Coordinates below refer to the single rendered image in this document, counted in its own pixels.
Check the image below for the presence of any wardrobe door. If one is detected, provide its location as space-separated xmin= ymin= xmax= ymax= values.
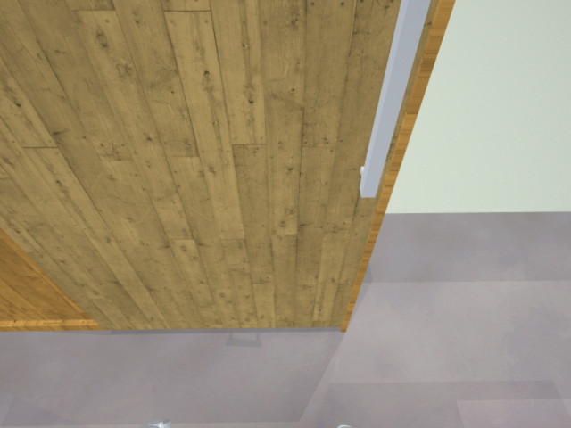
xmin=0 ymin=0 xmax=439 ymax=330
xmin=0 ymin=227 xmax=92 ymax=320

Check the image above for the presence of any handle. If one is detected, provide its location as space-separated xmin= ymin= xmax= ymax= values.
xmin=360 ymin=0 xmax=431 ymax=198

